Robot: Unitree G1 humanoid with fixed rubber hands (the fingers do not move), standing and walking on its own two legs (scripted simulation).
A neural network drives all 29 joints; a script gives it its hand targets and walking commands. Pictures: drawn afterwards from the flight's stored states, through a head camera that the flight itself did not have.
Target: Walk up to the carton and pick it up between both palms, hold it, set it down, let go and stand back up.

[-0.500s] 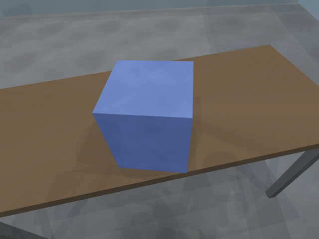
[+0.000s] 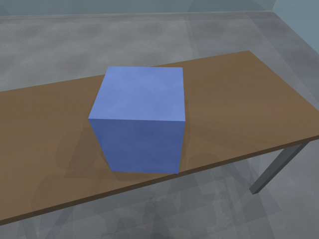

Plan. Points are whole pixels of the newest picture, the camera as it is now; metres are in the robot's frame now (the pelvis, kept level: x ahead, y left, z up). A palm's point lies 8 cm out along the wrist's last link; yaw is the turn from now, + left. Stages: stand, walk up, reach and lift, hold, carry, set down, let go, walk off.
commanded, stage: walk up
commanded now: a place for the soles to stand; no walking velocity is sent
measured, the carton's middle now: (145, 122) +0.43 +0.06 +0.04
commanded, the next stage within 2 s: stand in 0.74 s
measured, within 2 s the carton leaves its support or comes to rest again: neither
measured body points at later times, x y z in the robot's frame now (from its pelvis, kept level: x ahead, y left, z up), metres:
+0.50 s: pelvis +0.01 -0.02 +0.00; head +0.02 -0.02 +0.45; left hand +0.06 +0.23 -0.14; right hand +0.03 -0.27 -0.14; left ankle +0.02 +0.07 -0.73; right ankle +0.03 -0.14 -0.73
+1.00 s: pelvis +0.03 -0.02 +0.01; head +0.03 -0.02 +0.46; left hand +0.06 +0.22 -0.15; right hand +0.03 -0.26 -0.15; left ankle +0.02 +0.07 -0.73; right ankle +0.03 -0.14 -0.73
